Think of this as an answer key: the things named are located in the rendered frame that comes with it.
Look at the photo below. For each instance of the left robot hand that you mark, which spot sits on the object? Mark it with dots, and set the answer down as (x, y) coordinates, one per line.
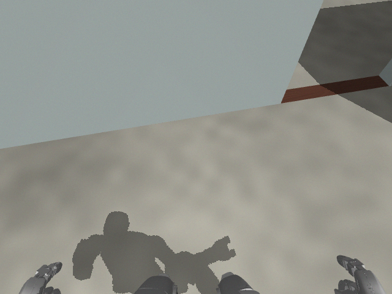
(37, 284)

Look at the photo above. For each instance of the right robot hand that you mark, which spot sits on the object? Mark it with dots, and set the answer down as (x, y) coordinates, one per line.
(365, 280)

